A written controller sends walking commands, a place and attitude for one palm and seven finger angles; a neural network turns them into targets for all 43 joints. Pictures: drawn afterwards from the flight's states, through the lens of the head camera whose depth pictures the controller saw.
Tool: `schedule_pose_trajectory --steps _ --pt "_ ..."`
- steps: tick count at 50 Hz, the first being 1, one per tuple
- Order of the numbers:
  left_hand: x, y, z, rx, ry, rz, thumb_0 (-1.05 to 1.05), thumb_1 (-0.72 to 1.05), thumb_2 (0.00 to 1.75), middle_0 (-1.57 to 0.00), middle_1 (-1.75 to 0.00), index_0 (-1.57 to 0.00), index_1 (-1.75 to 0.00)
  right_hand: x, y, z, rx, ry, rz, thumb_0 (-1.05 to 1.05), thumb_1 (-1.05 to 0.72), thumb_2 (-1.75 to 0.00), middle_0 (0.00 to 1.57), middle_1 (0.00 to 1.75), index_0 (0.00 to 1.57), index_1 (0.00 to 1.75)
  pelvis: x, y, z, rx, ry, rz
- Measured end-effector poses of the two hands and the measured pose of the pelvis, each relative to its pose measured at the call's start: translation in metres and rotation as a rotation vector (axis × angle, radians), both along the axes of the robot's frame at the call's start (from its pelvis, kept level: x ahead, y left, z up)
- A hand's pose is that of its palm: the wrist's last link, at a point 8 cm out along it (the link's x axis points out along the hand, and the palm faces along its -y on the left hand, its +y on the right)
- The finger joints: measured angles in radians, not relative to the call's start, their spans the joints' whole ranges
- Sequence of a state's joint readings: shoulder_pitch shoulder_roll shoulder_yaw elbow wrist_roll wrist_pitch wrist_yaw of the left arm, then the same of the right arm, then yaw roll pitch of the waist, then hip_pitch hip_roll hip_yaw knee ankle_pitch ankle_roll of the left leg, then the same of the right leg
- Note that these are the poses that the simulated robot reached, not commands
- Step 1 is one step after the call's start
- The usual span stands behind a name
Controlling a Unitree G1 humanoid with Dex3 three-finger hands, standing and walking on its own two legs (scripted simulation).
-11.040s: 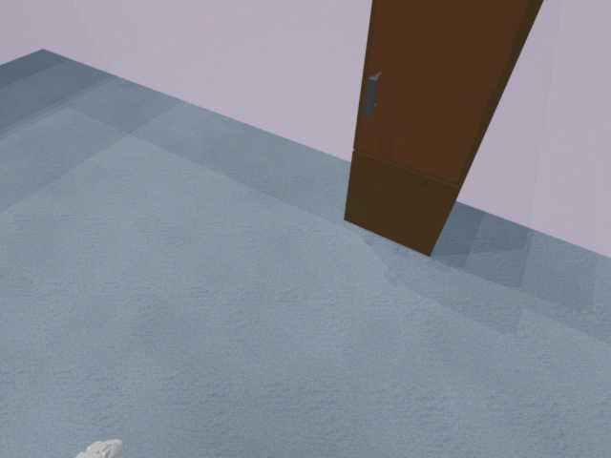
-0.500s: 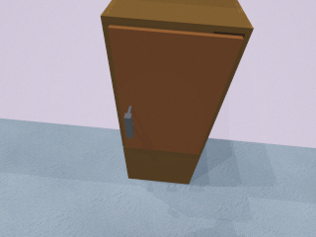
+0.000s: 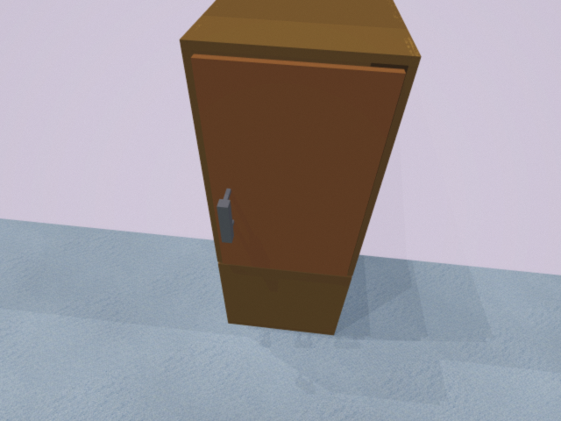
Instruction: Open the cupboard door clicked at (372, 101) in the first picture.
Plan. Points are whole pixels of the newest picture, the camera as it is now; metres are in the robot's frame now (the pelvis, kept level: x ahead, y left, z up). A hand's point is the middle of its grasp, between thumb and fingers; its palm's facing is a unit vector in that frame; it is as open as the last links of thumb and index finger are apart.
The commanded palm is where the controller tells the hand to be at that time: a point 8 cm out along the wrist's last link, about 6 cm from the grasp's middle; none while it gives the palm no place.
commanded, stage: come to a stop and stand still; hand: left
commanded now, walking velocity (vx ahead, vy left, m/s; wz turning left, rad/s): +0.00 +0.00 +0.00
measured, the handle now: (227, 215) +0.58 +0.16 -0.11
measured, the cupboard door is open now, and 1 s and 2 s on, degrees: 0 0 0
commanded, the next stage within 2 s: look again from close up in 0.32 s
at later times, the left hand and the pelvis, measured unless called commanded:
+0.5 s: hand out of the picture -0.02 +0.15 -0.18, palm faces +0.07 -0.99 -0.14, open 7.3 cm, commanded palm none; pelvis +0.00 +0.00 +0.00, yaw +1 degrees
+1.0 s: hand out of the picture -0.02 +0.16 -0.17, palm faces +0.08 -0.99 -0.15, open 7.3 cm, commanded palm none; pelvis +0.00 +0.00 +0.00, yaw +1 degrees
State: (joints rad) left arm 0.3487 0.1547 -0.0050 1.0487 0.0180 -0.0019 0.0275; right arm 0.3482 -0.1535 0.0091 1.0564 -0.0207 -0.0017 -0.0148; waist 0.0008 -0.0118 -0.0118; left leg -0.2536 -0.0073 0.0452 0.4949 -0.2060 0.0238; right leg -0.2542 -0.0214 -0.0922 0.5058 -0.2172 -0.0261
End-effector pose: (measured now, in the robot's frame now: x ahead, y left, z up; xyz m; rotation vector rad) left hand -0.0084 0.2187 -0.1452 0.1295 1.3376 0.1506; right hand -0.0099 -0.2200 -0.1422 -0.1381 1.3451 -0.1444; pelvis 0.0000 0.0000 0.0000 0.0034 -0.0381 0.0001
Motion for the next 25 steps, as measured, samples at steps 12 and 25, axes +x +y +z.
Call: schedule_pose_trajectory --steps 12,25 --pt "-0.014 -0.012 -0.004 -0.036 0.037 0.019 0.0 0.91 0.9 -0.2 -0.3 -0.2 -0.3 -0.025 0.008 0.002 0.011 0.079 -0.012 0.01 -0.91 -0.9 0.2 0.3 0.2 0.3 -0.003 -0.002 0.002 -0.005 0.002 0.007" --pt "-0.02 -0.014 -0.004 -0.046 0.045 0.042 0.0 0.91 0.9 -0.2 -0.3 -0.2 -0.3 -0.008 0.022 0.001 0.028 0.048 0.007 0.01 -0.91 -0.9 0.2 0.3 0.2 0.3 -0.003 0.003 0.003 -0.006 0.001 0.014"
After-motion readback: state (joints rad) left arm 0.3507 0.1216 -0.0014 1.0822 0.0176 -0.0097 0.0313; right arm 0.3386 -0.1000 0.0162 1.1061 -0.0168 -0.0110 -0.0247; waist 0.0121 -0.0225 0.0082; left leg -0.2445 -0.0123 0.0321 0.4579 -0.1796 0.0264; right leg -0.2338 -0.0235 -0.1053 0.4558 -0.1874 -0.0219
